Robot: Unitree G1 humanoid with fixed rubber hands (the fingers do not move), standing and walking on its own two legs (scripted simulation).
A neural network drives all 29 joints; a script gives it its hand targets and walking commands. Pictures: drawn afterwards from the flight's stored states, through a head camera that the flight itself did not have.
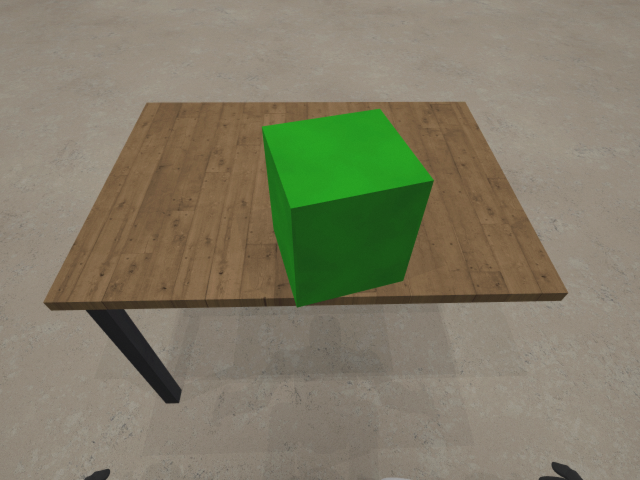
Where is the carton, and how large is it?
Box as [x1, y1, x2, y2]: [262, 109, 433, 306]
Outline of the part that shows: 380,109 262,126 273,227 297,306 400,281 403,279 433,180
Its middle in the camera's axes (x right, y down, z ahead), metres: +0.03 -0.05 +0.68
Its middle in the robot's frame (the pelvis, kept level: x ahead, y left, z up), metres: +0.53 -0.01 -0.01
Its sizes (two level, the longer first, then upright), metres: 0.210 0.200 0.250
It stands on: a table, 0.64 m high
